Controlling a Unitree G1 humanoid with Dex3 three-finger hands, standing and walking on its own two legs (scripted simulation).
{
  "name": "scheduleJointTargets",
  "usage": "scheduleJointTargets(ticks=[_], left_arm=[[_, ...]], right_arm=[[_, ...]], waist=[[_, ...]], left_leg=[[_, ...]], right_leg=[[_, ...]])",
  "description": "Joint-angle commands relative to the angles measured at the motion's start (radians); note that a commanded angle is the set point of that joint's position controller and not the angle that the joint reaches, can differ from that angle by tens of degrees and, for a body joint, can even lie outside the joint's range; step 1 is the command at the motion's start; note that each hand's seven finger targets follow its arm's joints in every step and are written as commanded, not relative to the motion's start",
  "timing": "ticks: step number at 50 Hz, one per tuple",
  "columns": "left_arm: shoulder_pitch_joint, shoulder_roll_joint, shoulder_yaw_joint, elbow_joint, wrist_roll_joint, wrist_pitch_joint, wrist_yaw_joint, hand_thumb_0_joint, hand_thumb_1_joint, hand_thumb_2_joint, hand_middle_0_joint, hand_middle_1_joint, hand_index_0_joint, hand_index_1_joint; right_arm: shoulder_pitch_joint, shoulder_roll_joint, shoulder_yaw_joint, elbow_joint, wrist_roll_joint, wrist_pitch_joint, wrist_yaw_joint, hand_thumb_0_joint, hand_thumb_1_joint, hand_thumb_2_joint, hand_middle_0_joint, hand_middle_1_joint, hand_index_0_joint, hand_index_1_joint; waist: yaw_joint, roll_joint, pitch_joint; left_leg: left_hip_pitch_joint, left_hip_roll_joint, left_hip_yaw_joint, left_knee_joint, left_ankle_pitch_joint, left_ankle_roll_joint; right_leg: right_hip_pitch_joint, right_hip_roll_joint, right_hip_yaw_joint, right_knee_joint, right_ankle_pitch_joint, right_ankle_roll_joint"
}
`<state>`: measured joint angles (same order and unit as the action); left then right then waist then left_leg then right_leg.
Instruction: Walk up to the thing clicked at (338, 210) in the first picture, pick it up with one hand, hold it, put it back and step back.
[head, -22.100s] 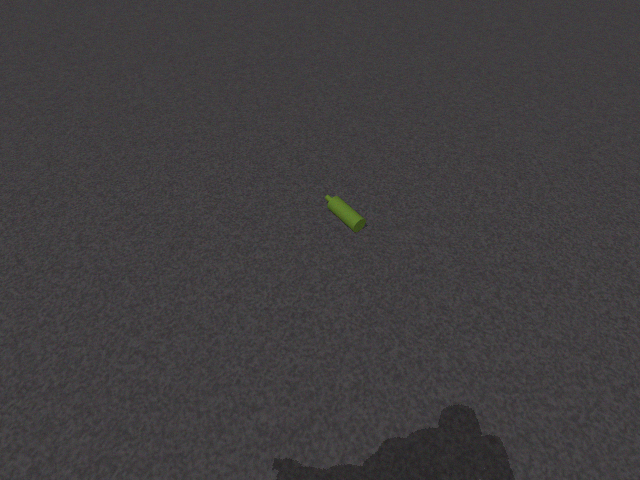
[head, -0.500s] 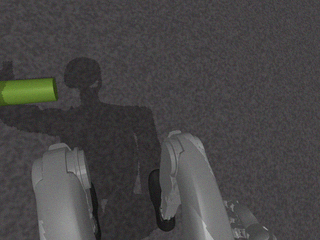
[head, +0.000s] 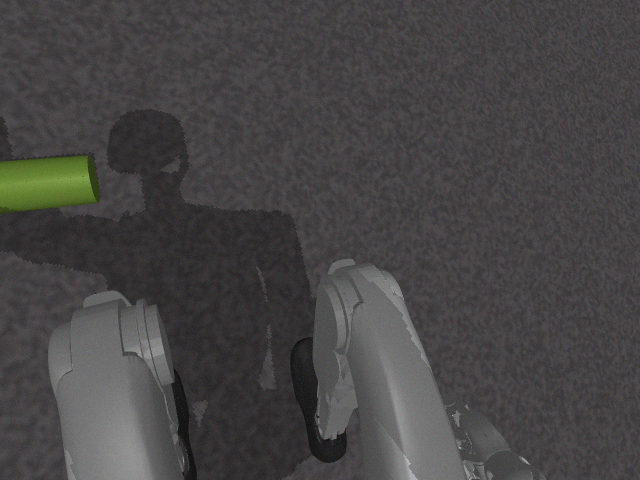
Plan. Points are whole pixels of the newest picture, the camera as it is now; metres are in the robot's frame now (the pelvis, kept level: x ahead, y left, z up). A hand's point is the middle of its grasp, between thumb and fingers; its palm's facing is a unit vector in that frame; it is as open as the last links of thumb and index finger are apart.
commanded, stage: rise first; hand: left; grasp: from above
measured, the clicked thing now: (4, 187) +0.48 +0.36 -0.29
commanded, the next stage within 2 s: approach in 1.20 s
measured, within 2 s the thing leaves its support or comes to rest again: neither
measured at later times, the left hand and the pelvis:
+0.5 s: hand out of the picture +0.42 +0.38 -0.17, palm faces -0.45 -0.09 -0.89, open 14.3 cm; pelvis +0.00 +0.00 +0.00, yaw -1 degrees
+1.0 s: hand out of the picture +0.43 +0.38 -0.16, palm faces -0.45 -0.09 -0.89, open 14.3 cm; pelvis +0.00 +0.00 +0.00, yaw -1 degrees
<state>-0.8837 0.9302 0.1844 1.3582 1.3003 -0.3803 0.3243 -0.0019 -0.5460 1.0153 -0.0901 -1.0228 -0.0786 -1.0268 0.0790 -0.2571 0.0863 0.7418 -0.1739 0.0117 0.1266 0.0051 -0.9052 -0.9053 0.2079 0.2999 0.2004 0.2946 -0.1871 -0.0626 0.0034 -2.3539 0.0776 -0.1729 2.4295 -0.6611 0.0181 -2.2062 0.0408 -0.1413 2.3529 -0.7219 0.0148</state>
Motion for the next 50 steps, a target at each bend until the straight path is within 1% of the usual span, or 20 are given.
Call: scheduleJointTargets(ticks=[1, 2, 6, 9, 15, 19, 20, 21, 24, 25, 29, 31, 32, 35, 36, 41, 43, 46, 48, 50], left_arm=[[-0.281, 0.312, 0.051, -0.149, -0.028, 0.001, 0.04, 0.0, -0.565, 1.023, -0.078, -1.006, -0.064, -1.019], [-0.26, 0.31, 0.051, -0.133, -0.022, 0.002, 0.041, 0.0, -0.559, 1.016, -0.077, -1.016, -0.068, -1.025], [-0.265, 0.308, 0.051, -0.125, -0.024, 0.005, 0.043, 0.0, -0.565, 1.023, -0.083, -1.003, -0.067, -1.019], [-0.27, 0.318, 0.057, -0.142, -0.021, 0.007, 0.046, 0.0, -0.579, 1.037, -0.08, -0.992, -0.059, -1.014], [-0.283, 0.309, 0.041, -0.106, -0.023, 0.014, 0.049, 0.0, -0.58, 1.039, -0.081, -0.997, -0.059, -1.019], [-0.314, 0.31, 0.037, -0.099, -0.016, 0.015, 0.056, 0.0, -0.582, 1.039, -0.078, -1.003, -0.058, -1.023], [-0.294, 0.3, 0.027, -0.082, -0.007, 0.019, 0.055, 0.0, -0.583, 1.046, -0.078, -1.0, -0.056, -1.022], [-0.305, 0.297, 0.023, -0.073, -0.012, 0.019, 0.055, 0.0, -0.589, 1.049, -0.081, -0.996, -0.056, -1.022], [-0.315, 0.326, 0.028, -0.1, 0.001, 0.022, 0.06, 0.0, -0.582, 1.044, -0.08, -1.005, -0.059, -1.026], [-0.323, 0.333, 0.043, -0.112, -0.005, 0.023, 0.063, 0.0, -0.58, 1.039, -0.081, -0.999, -0.06, -1.019], [-0.308, 0.324, 0.033, -0.078, -0.011, 0.029, 0.06, 0.0, -0.587, 1.045, -0.087, -0.992, -0.06, -1.019], [-0.303, 0.341, 0.038, -0.078, -0.011, 0.032, 0.054, 0.0, -0.582, 1.039, -0.087, -0.999, -0.064, -1.022], [-0.315, 0.354, 0.048, -0.102, -0.015, 0.03, 0.055, 0.0, -0.583, 1.039, -0.084, -0.994, -0.062, -1.017], [-0.313, 0.348, 0.038, -0.108, -0.018, 0.033, 0.042, 0.0, -0.58, 1.037, -0.082, -1.001, -0.063, -1.021], [-0.312, 0.357, 0.053, -0.123, -0.023, 0.031, 0.04, 0.0, -0.58, 1.036, -0.081, -1.003, -0.062, -1.022], [-0.294, 0.302, 0.006, -0.087, -0.032, 0.027, 0.015, 0.0, -0.593, 1.049, -0.087, -0.997, -0.06, -1.025], [-0.29, 0.346, 0.034, -0.11, -0.031, 0.026, 0.014, 0.0, -0.587, 1.043, -0.088, -0.997, -0.064, -1.023], [-0.286, 0.326, 0.028, -0.121, -0.032, 0.022, 0.009, 0.0, -0.59, 1.049, -0.084, -0.996, -0.058, -1.023], [-0.306, 0.347, 0.045, -0.128, -0.034, 0.011, 0.014, 0.0, -0.583, 1.041, -0.084, -0.996, -0.061, -1.019], [-0.302, 0.332, 0.029, -0.12, -0.026, 0.005, 0.015, 0.0, -0.584, 1.043, -0.084, -1.007, -0.062, -1.029]], right_arm=[[0.193, -0.269, -0.077, -0.011, 0.004, -0.003, -0.008, 0.0, -0.904, -0.903, 0.2, 0.3, 0.2, 0.3], [0.193, -0.265, -0.075, -0.008, 0.003, -0.002, -0.007, 0.0, -0.905, -0.903, 0.2, 0.3, 0.2, 0.3], [0.199, -0.268, -0.069, -0.009, -0.001, -0.004, -0.003, 0.0, -0.905, -0.903, 0.2, 0.3, 0.2, 0.3], [0.199, -0.269, -0.067, -0.008, -0.003, -0.005, -0.002, 0.0, -0.904, -0.903, 0.2, 0.3, 0.2, 0.3], [0.198, -0.27, -0.061, -0.012, 0.0, -0.008, -0.002, 0.0, -0.905, -0.903, 0.2, 0.299, 0.2, 0.299], [0.202, -0.277, -0.056, -0.014, 0.0, -0.014, -0.003, 0.0, -0.904, -0.902, 0.2, 0.3, 0.2, 0.3], [0.194, -0.276, -0.057, -0.013, 0.002, -0.015, -0.003, 0.0, -0.903, -0.903, 0.2, 0.3, 0.2, 0.3], [0.194, -0.279, -0.054, -0.015, 0.003, -0.016, -0.002, 0.0, -0.905, -0.903, 0.2, 0.3, 0.2, 0.3], [0.194, -0.279, -0.049, -0.016, 0.003, -0.019, -0.005, 0.0, -0.904, -0.903, 0.2, 0.3, 0.2, 0.3], [0.203, -0.28, -0.049, -0.016, 0.004, -0.021, -0.004, 0.0, -0.905, -0.903, 0.2, 0.3, 0.2, 0.3], [0.203, -0.278, -0.042, -0.016, 0.005, -0.024, -0.002, 0.0, -0.905, -0.903, 0.2, 0.3, 0.2, 0.3], [0.207, -0.279, -0.043, -0.019, 0.004, -0.027, -0.001, 0.0, -0.906, -0.903, 0.2, 0.3, 0.2, 0.3], [0.208, -0.279, -0.041, -0.018, 0.002, -0.027, -0.003, 0.0, -0.905, -0.902, 0.2, 0.3, 0.2, 0.3], [0.218, -0.279, -0.041, -0.015, -0.001, -0.029, 0.0, 0.0, -0.904, -0.902, 0.2, 0.3, 0.2, 0.3], [0.211, -0.282, -0.045, -0.018, -0.001, -0.028, 0.0, 0.0, -0.904, -0.902, 0.2, 0.3, 0.2, 0.3], [0.213, -0.28, -0.041, -0.015, 0.0, -0.026, 0.002, 0.0, -0.906, -0.903, 0.2, 0.3, 0.2, 0.3], [0.214, -0.282, -0.041, -0.018, 0.005, -0.024, -0.001, 0.0, -0.906, -0.902, 0.2, 0.3, 0.2, 0.3], [0.213, -0.282, -0.044, -0.02, 0.006, -0.021, 0.003, 0.0, -0.904, -0.902, 0.2, 0.3, 0.2, 0.3], [0.204, -0.286, -0.04, -0.026, 0.005, -0.016, 0.003, 0.0, -0.903, -0.901, 0.2, 0.3, 0.2, 0.3], [0.198, -0.281, -0.037, -0.026, 0.001, -0.015, 0.002, 0.0, -0.903, -0.901, 0.2, 0.3, 0.2, 0.3]], waist=[[0.009, 0.378, -0.677], [0.018, 0.375, -0.682], [0.007, 0.364, -0.681], [0.012, 0.386, -0.691], [-0.006, 0.355, -0.661], [-0.017, 0.382, -0.633], [-0.008, 0.389, -0.625], [-0.017, 0.391, -0.615], [-0.007, 0.42, -0.654], [-0.009, 0.415, -0.663], [-0.019, 0.398, -0.638], [-0.02, 0.381, -0.635], [-0.011, 0.391, -0.663], [-0.016, 0.396, -0.669], [-0.01, 0.407, -0.684], [-0.033, 0.377, -0.62], [-0.009, 0.38, -0.65], [-0.011, 0.393, -0.655], [-0.016, 0.396, -0.65], [-0.017, 0.403, -0.638]], left_leg=[[0.609, -0.022, 0.059, -0.22, 0.186, 0.008], [0.61, -0.023, 0.065, -0.215, 0.191, 0.01], [0.595, -0.024, 0.072, -0.203, 0.208, 0.014], [0.611, -0.023, 0.069, -0.209, 0.207, 0.01], [0.568, -0.024, 0.066, -0.202, 0.171, 0.014], [0.576, -0.024, 0.052, -0.223, 0.134, 0.006], [0.586, -0.023, 0.05, -0.23, 0.126, 0.004], [0.584, -0.022, 0.041, -0.234, 0.112, 0.001], [0.598, -0.024, 0.059, -0.218, 0.15, 0.003], [0.61, -0.026, 0.053, -0.217, 0.167, 0.003], [0.579, -0.025, 0.059, -0.211, 0.17, 0.006], [0.565, -0.026, 0.066, -0.204, 0.165, 0.01], [0.567, -0.026, 0.071, -0.199, 0.171, 0.01], [0.578, -0.025, 0.069, -0.199, 0.185, 0.011], [0.588, -0.025, 0.065, -0.204, 0.182, 0.009], [0.553, -0.025, 0.056, -0.211, 0.139, 0.009], [0.573, -0.024, 0.059, -0.206, 0.164, 0.01], [0.587, -0.025, 0.053, -0.215, 0.172, 0.007], [0.58, -0.023, 0.048, -0.218, 0.155, 0.006], [0.573, -0.024, 0.052, -0.217, 0.148, 0.006]], right_leg=[[0.218, 0.036, -0.048, -0.228, 0.241, -0.045], [0.226, 0.038, -0.043, -0.236, 0.244, -0.045], [0.249, 0.04, -0.043, -0.244, 0.261, -0.04], [0.252, 0.041, -0.048, -0.238, 0.254, -0.042], [0.242, 0.043, -0.047, -0.245, 0.235, -0.041], [0.209, 0.04, -0.06, -0.227, 0.205, -0.046], [0.194, 0.039, -0.061, -0.228, 0.195, -0.048], [0.178, 0.039, -0.066, -0.216, 0.187, -0.049], [0.21, 0.041, -0.055, -0.228, 0.223, -0.046], [0.21, 0.037, -0.057, -0.216, 0.234, -0.046], [0.218, 0.04, -0.057, -0.224, 0.241, -0.044], [0.235, 0.041, -0.052, -0.236, 0.238, -0.042], [0.247, 0.04, -0.049, -0.238, 0.243, -0.04], [0.262, 0.04, -0.048, -0.237, 0.254, -0.039], [0.254, 0.041, -0.054, -0.231, 0.248, -0.04], [0.236, 0.042, -0.057, -0.239, 0.217, -0.041], [0.245, 0.043, -0.054, -0.24, 0.236, -0.04], [0.238, 0.04, -0.058, -0.229, 0.24, -0.043], [0.229, 0.041, -0.065, -0.228, 0.226, -0.042], [0.23, 0.042, -0.062, -0.229, 0.221, -0.043]])
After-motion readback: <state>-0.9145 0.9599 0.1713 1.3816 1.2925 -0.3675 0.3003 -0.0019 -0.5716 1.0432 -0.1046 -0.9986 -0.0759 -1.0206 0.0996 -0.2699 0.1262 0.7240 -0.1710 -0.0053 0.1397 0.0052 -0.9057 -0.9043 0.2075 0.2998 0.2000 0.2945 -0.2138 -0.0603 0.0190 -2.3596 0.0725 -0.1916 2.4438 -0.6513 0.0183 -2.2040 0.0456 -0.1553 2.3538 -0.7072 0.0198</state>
